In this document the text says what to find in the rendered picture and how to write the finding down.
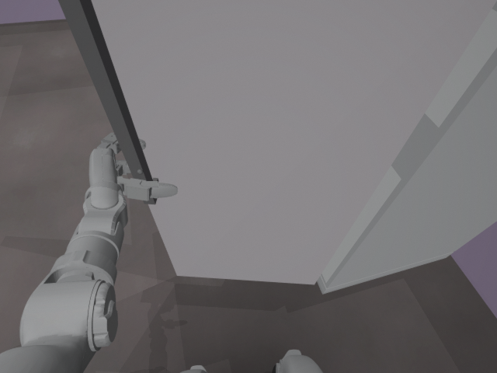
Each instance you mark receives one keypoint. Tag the fridge door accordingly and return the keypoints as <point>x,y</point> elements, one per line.
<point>276,119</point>

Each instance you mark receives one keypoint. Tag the left robot upper arm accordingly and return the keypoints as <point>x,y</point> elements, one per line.
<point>65,324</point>

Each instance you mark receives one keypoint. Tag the robot right shin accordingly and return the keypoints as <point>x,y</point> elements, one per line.
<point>292,352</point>

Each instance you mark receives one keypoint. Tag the robot shin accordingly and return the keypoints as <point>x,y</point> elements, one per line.
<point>292,352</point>
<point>198,367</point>

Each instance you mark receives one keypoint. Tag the robot left shin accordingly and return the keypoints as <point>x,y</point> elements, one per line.
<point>198,367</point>

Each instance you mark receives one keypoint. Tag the robot left hand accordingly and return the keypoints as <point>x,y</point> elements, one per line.
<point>103,167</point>

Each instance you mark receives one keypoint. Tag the handle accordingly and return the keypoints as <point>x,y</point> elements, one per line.
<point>84,25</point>

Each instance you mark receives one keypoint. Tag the left robot forearm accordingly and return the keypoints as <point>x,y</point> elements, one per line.
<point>95,245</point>

